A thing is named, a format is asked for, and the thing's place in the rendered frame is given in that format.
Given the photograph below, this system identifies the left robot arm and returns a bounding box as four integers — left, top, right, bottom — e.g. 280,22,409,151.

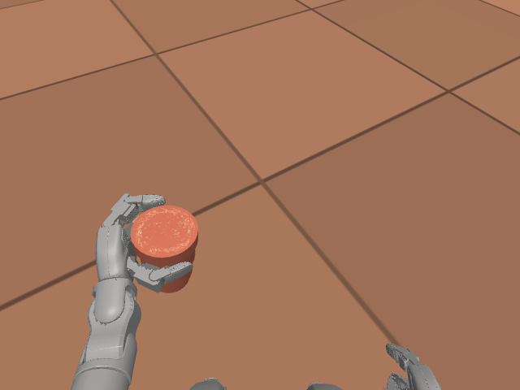
71,277,141,390

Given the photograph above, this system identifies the right robot hand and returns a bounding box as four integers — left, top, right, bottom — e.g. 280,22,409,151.
383,343,442,390

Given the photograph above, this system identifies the cup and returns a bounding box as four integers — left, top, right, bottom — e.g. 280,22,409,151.
131,206,198,293

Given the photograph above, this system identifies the left robot hand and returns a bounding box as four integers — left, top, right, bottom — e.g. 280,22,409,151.
96,193,193,293

